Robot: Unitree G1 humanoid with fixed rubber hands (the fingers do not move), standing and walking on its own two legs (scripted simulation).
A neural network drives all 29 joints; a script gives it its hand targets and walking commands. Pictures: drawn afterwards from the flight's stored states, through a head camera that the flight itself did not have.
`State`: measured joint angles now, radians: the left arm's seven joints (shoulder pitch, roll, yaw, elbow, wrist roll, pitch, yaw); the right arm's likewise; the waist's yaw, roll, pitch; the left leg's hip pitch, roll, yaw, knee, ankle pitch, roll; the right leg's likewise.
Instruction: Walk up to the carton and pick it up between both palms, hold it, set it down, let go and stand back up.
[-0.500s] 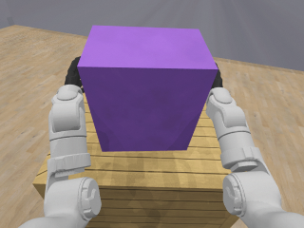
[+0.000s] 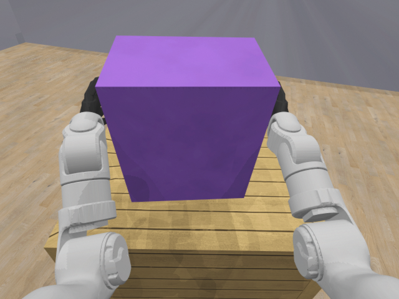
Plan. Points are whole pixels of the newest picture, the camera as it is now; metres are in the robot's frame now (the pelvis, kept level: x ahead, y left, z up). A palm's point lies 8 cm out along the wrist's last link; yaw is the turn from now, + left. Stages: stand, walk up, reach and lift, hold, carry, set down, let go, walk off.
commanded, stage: hold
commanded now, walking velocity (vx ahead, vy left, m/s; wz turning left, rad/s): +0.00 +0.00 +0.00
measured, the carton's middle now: (187, 126) +0.38 +0.01 +0.20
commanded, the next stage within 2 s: none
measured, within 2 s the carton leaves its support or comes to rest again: neither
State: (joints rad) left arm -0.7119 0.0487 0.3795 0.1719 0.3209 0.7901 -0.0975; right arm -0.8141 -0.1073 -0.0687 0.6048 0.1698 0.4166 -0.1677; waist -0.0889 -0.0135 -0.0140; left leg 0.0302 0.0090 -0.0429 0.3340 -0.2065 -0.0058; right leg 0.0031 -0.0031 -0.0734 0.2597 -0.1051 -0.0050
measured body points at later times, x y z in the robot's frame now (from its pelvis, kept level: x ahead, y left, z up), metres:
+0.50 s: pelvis +0.00 +0.00 +0.00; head -0.07 +0.04 +0.44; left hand +0.37 +0.18 +0.25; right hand +0.37 -0.17 +0.26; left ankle +0.00 +0.12 -0.75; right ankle +0.04 -0.12 -0.75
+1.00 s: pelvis +0.00 -0.01 +0.00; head -0.09 +0.02 +0.44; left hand +0.36 +0.19 +0.25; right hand +0.37 -0.16 +0.25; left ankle +0.00 +0.12 -0.75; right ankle +0.04 -0.12 -0.75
